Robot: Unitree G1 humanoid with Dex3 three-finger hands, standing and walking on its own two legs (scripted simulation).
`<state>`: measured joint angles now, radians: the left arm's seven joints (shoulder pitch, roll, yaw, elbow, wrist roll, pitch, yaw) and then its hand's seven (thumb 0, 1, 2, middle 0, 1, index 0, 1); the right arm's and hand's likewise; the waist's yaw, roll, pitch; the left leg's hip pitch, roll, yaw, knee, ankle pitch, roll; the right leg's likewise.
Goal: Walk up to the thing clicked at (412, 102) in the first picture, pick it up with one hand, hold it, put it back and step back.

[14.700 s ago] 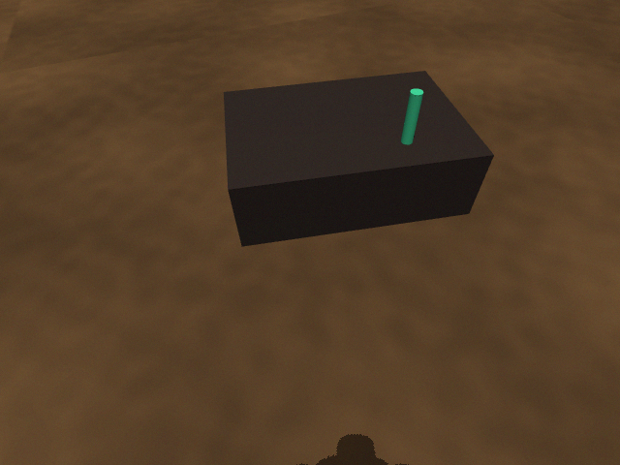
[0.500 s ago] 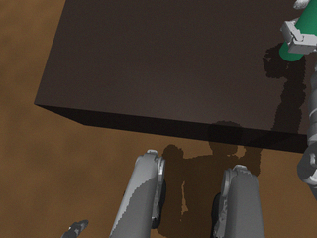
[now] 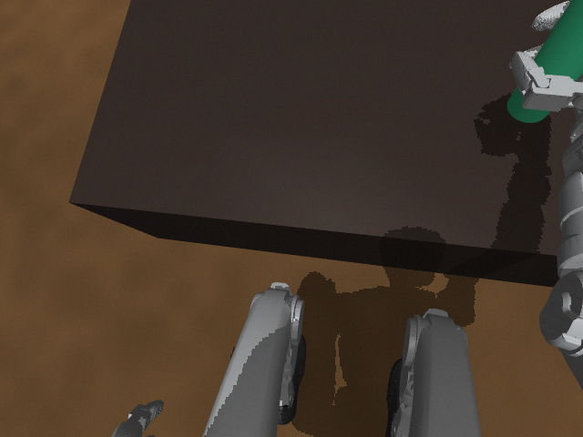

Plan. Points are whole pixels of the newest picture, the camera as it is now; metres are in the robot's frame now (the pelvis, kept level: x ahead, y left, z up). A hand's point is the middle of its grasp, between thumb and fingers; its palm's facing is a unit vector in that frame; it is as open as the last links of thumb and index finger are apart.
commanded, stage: lift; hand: right
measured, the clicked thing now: (578, 38) +0.56 -0.20 +0.06
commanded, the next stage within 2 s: hold in 1.82 s
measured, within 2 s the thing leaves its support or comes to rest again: neither
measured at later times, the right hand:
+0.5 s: hand out of the picture +0.50 -0.18 +0.10, palm faces +0.11 +0.99 -0.02, open 6.5 cm
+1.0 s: hand out of the picture +0.42 -0.19 +0.20, palm faces +0.11 +0.99 -0.02, open 6.5 cm
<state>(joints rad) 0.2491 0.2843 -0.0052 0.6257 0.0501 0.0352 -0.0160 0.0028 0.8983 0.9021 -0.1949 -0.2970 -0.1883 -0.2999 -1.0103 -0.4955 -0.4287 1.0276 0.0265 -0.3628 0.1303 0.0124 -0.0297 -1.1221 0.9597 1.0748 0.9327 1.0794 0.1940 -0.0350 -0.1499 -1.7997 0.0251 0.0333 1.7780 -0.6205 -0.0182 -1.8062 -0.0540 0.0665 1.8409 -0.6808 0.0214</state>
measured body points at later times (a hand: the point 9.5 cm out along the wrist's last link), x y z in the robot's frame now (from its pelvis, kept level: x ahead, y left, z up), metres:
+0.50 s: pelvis +0.01 +0.00 +0.07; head +0.18 -0.02 +0.48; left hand +0.09 +0.28 -0.06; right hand +0.49 -0.24 +0.10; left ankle +0.08 +0.13 -0.47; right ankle +0.05 -0.13 -0.47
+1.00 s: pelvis +0.03 +0.00 +0.16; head +0.13 -0.02 +0.60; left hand +0.15 +0.26 +0.05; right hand +0.41 -0.24 +0.20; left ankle +0.08 +0.13 -0.47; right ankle +0.05 -0.13 -0.47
